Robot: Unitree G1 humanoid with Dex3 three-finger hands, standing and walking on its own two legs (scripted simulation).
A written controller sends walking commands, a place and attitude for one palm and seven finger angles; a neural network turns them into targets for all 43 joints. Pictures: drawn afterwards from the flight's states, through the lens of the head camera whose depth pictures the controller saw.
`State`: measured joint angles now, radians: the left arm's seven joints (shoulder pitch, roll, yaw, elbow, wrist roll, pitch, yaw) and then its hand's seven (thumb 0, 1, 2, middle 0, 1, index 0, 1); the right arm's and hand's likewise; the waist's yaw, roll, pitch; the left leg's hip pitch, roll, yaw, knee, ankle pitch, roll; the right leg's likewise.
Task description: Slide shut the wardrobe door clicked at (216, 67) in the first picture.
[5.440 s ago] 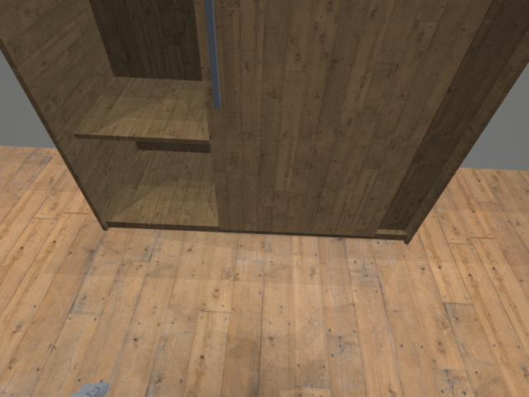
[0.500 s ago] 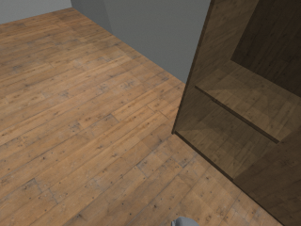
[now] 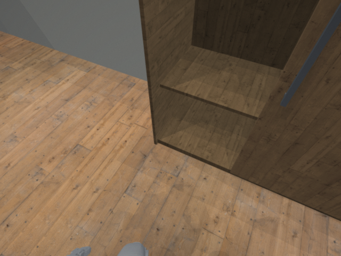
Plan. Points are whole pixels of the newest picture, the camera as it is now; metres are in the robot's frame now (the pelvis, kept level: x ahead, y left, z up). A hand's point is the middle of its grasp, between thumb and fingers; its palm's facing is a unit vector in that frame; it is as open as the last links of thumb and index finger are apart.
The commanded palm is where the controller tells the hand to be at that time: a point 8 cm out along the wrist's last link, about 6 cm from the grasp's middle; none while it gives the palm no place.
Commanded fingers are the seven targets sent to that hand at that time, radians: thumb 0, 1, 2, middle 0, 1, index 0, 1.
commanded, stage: turn to face it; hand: right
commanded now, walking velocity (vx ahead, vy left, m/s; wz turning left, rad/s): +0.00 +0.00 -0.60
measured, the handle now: (309, 59) +0.63 -0.36 +0.12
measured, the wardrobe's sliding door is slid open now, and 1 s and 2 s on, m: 0.53 0.53 0.53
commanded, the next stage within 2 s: take the last steps up to it in 0.58 s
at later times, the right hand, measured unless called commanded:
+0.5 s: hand out of the picture -0.01 -0.18 -0.16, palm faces +0.32 +0.91 -0.26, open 7.4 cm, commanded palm none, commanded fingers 0.00 -0.90 -0.90 0.20 0.30 0.20 0.30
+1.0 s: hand out of the picture -0.04 -0.18 -0.16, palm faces +0.40 +0.89 -0.22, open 7.4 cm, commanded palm none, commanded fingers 0.00 -0.90 -0.90 0.20 0.30 0.20 0.30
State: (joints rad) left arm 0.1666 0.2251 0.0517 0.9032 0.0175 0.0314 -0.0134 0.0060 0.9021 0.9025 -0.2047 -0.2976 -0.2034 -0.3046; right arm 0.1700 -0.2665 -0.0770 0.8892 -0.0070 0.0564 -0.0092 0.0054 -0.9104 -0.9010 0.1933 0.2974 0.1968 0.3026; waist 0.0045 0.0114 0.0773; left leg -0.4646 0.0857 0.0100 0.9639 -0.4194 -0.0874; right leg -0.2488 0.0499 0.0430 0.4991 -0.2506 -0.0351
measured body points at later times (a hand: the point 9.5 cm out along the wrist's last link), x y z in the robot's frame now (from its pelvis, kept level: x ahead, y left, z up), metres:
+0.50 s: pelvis -0.01 +0.03 +0.00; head +0.03 +0.02 +0.45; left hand +0.14 +0.26 -0.15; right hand -0.03 -0.23 -0.14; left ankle +0.03 +0.14 -0.74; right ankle -0.06 -0.10 -0.70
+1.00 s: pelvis +0.01 +0.01 +0.00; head +0.01 +0.03 +0.45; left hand +0.11 +0.22 -0.17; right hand -0.06 -0.23 -0.15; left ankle +0.05 +0.10 -0.74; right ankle -0.06 -0.09 -0.74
